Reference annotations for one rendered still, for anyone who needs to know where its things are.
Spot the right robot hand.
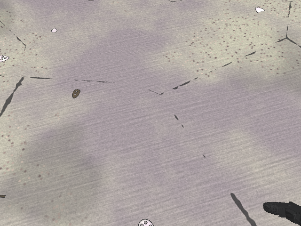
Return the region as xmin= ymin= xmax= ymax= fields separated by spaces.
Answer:
xmin=263 ymin=202 xmax=301 ymax=226

